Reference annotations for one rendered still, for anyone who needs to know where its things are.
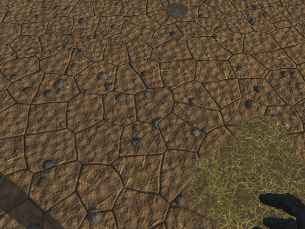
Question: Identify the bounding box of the robot right hand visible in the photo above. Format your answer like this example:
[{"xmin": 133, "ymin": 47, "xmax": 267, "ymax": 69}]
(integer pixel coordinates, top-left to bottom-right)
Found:
[{"xmin": 253, "ymin": 193, "xmax": 305, "ymax": 229}]

